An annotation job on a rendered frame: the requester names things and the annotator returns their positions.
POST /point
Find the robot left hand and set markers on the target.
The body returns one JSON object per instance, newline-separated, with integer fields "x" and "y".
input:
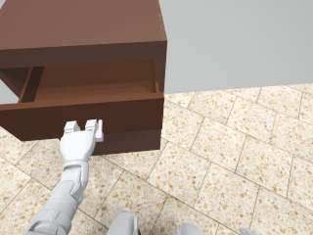
{"x": 77, "y": 144}

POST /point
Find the robot right shin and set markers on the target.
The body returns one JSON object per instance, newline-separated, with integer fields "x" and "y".
{"x": 187, "y": 222}

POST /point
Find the robot shin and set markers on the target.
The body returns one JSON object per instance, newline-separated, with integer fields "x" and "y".
{"x": 187, "y": 222}
{"x": 126, "y": 210}

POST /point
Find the handle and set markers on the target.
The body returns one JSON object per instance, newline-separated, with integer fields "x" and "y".
{"x": 99, "y": 133}

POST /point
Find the robot left forearm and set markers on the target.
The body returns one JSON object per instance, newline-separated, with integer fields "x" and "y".
{"x": 56, "y": 216}

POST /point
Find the drawer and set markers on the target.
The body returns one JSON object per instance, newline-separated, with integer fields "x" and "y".
{"x": 124, "y": 95}

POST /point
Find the robot left shin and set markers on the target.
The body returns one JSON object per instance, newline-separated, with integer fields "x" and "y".
{"x": 126, "y": 210}

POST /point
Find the cabinet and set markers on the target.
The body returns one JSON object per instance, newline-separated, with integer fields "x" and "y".
{"x": 41, "y": 33}

